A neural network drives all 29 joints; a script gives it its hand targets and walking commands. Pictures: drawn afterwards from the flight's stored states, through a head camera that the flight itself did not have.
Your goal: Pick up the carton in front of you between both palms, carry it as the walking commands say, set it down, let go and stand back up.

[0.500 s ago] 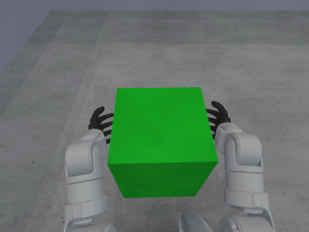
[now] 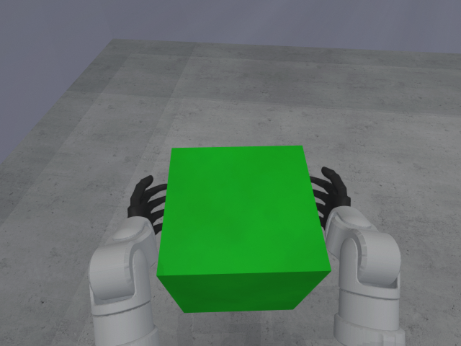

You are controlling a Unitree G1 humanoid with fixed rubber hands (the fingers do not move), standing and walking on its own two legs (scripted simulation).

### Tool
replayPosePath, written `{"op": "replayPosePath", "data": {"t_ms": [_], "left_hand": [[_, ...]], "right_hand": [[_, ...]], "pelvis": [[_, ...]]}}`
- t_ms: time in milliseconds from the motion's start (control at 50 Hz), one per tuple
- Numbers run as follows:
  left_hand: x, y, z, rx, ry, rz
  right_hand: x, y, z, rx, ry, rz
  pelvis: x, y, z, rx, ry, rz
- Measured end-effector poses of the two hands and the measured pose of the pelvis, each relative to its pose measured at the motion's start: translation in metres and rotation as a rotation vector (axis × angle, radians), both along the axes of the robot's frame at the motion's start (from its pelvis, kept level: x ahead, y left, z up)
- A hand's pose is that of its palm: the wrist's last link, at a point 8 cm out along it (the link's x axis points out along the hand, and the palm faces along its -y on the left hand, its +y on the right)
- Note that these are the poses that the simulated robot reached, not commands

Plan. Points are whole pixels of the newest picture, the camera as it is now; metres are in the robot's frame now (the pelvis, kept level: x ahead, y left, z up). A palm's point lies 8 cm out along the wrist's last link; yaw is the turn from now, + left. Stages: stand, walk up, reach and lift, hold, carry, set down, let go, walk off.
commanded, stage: carry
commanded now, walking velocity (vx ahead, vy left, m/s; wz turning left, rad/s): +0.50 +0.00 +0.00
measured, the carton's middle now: (238, 236) +0.30 +0.01 +0.02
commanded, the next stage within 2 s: none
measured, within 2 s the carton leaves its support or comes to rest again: neither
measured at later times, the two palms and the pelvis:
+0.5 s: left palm (154, 129) +0.54 +0.18 +0.07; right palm (293, 126) +0.52 -0.12 +0.08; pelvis +0.28 +0.05 -0.01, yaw -3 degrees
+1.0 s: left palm (173, 109) +0.64 +0.15 +0.05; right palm (295, 106) +0.63 -0.14 +0.05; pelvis +0.37 +0.02 -0.02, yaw -2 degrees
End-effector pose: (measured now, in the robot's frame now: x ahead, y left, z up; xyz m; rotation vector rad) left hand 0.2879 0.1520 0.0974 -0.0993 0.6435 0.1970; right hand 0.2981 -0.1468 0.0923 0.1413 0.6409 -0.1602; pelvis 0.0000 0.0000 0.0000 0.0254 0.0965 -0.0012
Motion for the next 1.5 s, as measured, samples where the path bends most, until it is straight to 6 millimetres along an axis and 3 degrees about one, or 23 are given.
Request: {"op": "replayPosePath", "data": {"t_ms": [140,300,400,580,700,880,1200,1320,1500], "left_hand": [[0.071,0.001,0.005,0.040,-0.006,-0.048],[0.175,0.026,-0.031,0.017,0.001,-0.085],[0.216,0.031,-0.041,-0.007,0.079,-0.102],[0.270,0.022,-0.013,0.009,-0.009,-0.114],[0.304,0.014,-0.002,0.049,-0.014,-0.113],[0.339,0.007,-0.036,0.066,0.074,-0.117],[0.361,0.001,-0.071,0.109,0.053,-0.152],[0.366,0.001,-0.075,0.113,0.028,-0.152],[0.363,0.002,-0.066,0.109,-0.008,-0.144]], "right_hand": [[0.063,0.001,0.002,-0.044,-0.008,0.011],[0.158,0.026,-0.024,-0.085,0.003,-0.012],[0.196,0.031,-0.027,-0.106,0.082,-0.025],[0.245,0.022,-0.001,-0.110,-0.005,-0.035],[0.282,0.015,0.002,-0.079,-0.014,-0.011],[0.320,0.007,-0.031,-0.103,0.075,0.013],[0.343,0.001,-0.064,-0.154,0.054,0.050],[0.349,0.001,-0.069,-0.159,0.029,0.055],[0.346,0.002,-0.059,-0.156,-0.008,0.049]], "pelvis": [[0.094,0.008,0.001,0.007,-0.011,-0.014],[0.213,0.038,-0.031,-0.011,-0.050,-0.033],[0.246,0.045,-0.019,-0.019,-0.042,-0.054],[0.306,0.039,-0.009,-0.017,-0.054,-0.049],[0.345,0.031,-0.009,-0.024,-0.053,-0.042],[0.368,0.020,-0.014,-0.029,-0.041,-0.035],[0.368,0.014,-0.015,-0.027,-0.050,-0.030],[0.362,0.014,-0.014,-0.027,-0.056,-0.029],[0.356,0.015,-0.013,-0.027,-0.055,-0.028]]}}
